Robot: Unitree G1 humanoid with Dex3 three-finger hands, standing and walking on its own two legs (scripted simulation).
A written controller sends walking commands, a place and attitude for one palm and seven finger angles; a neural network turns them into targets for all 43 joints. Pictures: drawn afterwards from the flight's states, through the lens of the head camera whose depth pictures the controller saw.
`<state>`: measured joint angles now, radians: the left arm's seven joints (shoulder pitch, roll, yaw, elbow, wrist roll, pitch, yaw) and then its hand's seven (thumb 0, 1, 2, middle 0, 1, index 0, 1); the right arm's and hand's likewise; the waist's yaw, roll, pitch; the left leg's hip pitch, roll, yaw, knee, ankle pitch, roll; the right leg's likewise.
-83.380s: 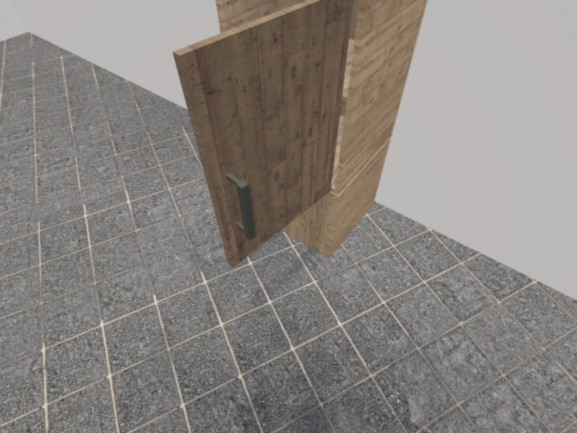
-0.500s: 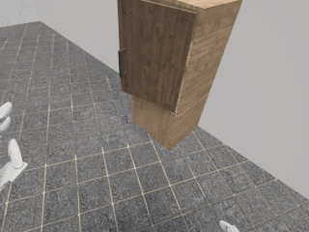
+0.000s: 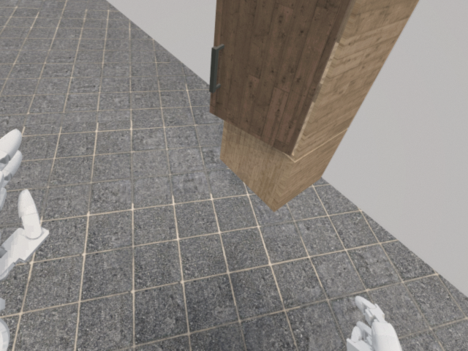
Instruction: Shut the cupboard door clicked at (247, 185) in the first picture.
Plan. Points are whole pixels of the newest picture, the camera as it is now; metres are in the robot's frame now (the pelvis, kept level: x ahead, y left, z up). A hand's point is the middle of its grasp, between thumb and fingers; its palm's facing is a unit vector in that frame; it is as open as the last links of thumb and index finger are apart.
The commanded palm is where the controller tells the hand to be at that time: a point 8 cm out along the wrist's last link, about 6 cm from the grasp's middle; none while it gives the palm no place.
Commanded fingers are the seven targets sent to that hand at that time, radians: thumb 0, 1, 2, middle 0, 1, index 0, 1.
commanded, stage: stop stepping back and stand still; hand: left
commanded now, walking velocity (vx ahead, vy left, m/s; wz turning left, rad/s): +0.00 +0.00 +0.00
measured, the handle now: (216, 69) +1.06 +0.11 -0.10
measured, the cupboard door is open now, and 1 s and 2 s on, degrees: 15 15 15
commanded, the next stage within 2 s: let the arm hang, fingers relaxed in 0.48 s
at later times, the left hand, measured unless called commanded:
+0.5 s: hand (46, 200) +0.25 +0.26 +0.17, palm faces +0.36 -0.82 -0.45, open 7.4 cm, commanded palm +0.18 +0.31 +0.19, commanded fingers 0.00 0.90 0.90 -0.20 -0.30 -0.20 -0.30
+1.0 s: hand out of the picture -0.02 +0.19 -0.17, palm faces +0.02 -0.98 -0.17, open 6.9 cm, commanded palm none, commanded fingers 0.00 0.90 0.90 -0.20 -0.30 -0.20 -0.30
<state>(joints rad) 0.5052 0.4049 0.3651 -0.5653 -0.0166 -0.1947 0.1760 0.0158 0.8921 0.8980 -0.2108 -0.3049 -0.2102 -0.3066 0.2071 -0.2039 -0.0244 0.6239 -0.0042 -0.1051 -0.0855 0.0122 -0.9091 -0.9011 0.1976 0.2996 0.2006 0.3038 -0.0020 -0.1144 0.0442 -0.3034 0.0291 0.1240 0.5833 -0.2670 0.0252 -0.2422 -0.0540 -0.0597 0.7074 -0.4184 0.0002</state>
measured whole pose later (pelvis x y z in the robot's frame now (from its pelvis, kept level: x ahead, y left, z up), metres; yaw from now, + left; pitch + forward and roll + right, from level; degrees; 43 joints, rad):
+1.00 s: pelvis -0.02 +0.01 +0.01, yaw +1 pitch -1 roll -1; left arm 0.35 0.21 0.01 0.96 0.02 0.04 0.02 -0.01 1.00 0.90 -0.21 -0.30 -0.21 -0.30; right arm 0.30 -0.18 0.02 0.99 -0.03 0.05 0.01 0.01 -0.91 -0.90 0.20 0.30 0.20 0.30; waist 0.00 -0.06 0.06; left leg -0.29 0.03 0.11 0.50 -0.20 0.03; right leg -0.22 -0.03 -0.11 0.48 -0.24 -0.01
